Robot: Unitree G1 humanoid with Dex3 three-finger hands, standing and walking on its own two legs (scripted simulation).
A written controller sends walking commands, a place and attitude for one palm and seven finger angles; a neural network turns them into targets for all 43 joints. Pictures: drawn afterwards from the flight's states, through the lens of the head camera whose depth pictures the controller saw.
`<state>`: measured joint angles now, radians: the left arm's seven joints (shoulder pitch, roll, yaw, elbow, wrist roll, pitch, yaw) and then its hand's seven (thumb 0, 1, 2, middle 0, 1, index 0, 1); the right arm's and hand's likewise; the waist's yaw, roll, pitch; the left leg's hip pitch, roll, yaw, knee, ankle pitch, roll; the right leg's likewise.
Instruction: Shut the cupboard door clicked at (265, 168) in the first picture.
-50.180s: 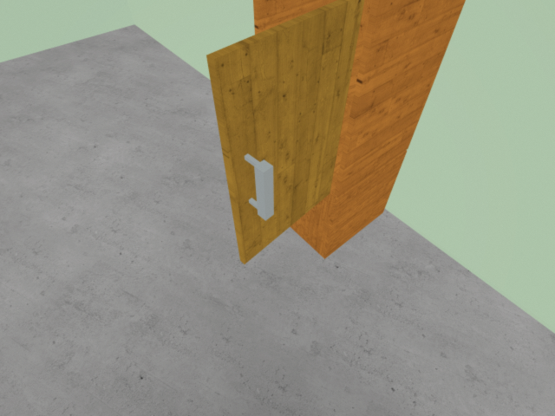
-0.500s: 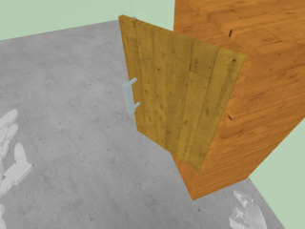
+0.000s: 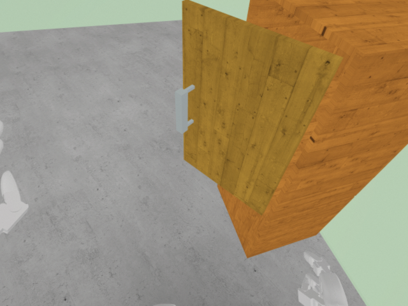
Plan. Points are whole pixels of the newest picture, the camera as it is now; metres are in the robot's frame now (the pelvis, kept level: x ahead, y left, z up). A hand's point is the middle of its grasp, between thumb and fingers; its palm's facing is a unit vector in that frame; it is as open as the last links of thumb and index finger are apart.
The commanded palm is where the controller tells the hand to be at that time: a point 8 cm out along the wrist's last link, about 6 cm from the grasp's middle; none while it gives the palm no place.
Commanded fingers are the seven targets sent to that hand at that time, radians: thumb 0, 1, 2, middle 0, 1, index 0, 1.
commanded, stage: step back with the hand held close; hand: left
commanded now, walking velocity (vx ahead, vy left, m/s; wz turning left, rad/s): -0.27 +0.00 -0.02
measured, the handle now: (186, 109) +0.66 +0.11 -0.02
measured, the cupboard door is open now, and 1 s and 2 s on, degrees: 32 32 32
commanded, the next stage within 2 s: stop stepping back and stand still in 1.04 s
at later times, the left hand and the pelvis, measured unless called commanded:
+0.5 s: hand out of the picture +0.15 +0.27 +0.18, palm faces +0.47 -0.72 -0.50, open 7.4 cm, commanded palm +0.09 +0.30 +0.20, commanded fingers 0.00 0.90 0.90 -0.20 -0.30 -0.20 -0.30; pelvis -0.04 -0.01 +0.00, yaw +2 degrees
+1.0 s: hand out of the picture +0.10 +0.30 +0.18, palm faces +0.46 -0.77 -0.44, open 7.4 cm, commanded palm +0.02 +0.32 +0.20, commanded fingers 0.00 0.90 0.90 -0.20 -0.30 -0.20 -0.30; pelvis -0.11 +0.01 +0.02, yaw +3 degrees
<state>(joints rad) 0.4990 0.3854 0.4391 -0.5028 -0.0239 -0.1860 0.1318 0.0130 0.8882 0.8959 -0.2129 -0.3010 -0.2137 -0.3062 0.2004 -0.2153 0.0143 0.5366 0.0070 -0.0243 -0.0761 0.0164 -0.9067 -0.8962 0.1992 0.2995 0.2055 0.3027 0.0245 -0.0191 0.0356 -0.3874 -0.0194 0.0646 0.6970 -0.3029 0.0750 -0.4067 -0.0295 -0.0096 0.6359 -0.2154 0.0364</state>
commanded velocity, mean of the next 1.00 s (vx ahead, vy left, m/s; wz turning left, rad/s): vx -0.40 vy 0.00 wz -0.04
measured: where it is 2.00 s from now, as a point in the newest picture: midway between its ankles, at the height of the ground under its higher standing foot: outside the picture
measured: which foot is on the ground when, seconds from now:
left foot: down 0.00-1.00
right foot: down 0.00-0.90, up 0.92-1.00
